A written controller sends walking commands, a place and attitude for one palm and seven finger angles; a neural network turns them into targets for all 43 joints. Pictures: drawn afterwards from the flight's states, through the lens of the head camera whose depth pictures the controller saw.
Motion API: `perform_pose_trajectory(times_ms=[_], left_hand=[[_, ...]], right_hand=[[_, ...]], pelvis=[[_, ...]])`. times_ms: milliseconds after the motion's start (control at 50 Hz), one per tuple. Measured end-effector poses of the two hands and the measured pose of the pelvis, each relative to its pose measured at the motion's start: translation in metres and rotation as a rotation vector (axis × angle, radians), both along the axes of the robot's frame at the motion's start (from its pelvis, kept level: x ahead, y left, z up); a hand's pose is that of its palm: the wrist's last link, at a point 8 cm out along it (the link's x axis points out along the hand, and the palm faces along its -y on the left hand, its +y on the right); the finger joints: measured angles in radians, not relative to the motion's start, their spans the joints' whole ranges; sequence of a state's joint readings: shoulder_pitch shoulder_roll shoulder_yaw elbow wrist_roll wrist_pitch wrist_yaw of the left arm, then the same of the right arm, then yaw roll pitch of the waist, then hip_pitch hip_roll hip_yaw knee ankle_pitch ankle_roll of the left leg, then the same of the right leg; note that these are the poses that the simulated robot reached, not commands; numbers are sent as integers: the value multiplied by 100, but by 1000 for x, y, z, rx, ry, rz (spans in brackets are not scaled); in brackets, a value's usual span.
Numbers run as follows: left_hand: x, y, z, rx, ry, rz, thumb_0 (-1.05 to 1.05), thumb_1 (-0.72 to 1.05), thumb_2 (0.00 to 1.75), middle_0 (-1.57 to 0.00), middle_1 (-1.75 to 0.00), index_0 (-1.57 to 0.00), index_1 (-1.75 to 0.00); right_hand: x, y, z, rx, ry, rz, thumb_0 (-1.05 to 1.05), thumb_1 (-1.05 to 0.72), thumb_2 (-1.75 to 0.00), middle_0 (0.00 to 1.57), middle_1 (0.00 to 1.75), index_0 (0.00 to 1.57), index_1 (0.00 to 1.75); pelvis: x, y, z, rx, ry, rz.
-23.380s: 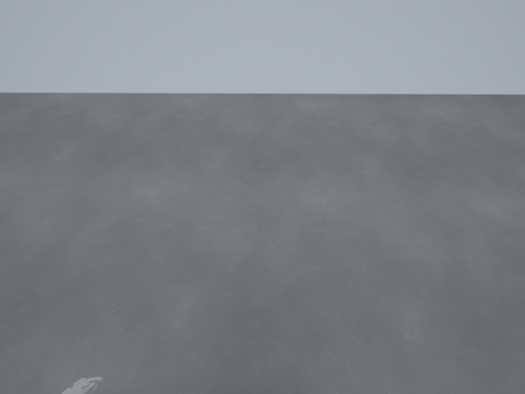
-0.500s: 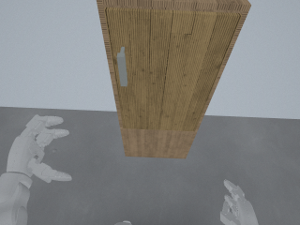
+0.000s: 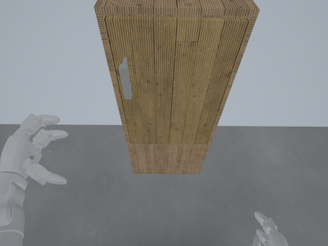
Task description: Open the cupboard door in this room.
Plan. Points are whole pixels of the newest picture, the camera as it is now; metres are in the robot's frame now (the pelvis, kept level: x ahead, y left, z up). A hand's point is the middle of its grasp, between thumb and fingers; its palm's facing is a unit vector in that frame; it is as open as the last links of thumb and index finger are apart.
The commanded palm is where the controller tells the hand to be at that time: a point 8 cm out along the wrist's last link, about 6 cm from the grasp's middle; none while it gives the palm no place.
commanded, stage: raise the hand with hooked fingers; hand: left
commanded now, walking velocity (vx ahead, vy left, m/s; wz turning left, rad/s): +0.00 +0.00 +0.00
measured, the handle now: (126, 78) +0.57 +0.16 +0.07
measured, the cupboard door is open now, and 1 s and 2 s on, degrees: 0 0 0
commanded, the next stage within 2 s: move the hooked fingers beside the handle in 0.26 s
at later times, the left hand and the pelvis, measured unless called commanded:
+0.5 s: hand (53, 151) +0.30 +0.27 +0.09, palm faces +0.08 -1.00 +0.00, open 14.0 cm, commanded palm +0.28 +0.31 +0.09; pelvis -0.01 -0.01 +0.00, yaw +1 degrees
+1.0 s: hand (74, 125) +0.37 +0.25 +0.08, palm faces +0.05 -1.00 +0.00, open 14.0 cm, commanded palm +0.35 +0.30 +0.08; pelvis -0.01 +0.00 -0.01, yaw +0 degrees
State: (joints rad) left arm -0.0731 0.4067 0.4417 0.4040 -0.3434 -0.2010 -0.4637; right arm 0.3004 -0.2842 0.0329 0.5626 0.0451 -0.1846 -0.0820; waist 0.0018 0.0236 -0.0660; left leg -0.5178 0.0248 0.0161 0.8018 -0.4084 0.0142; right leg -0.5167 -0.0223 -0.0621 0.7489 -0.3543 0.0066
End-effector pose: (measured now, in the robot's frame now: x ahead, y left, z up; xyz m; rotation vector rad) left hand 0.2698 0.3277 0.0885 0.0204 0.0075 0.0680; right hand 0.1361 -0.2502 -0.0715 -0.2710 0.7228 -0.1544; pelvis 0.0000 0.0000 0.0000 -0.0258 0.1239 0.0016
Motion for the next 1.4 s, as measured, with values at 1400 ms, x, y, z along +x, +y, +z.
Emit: perform_pose_trajectory(times_ms=[1400], left_hand=[[131, -50, -6, -15, -11, -21, -1, -50, 30, -30, -120, -30, -120]], right_hand=[[-79, -6, -36, 14, 312, -121, 1, -91, -90, 20, 30, 20, 30]], pelvis=[[-8, 2, -11, -3, 90, -15]])
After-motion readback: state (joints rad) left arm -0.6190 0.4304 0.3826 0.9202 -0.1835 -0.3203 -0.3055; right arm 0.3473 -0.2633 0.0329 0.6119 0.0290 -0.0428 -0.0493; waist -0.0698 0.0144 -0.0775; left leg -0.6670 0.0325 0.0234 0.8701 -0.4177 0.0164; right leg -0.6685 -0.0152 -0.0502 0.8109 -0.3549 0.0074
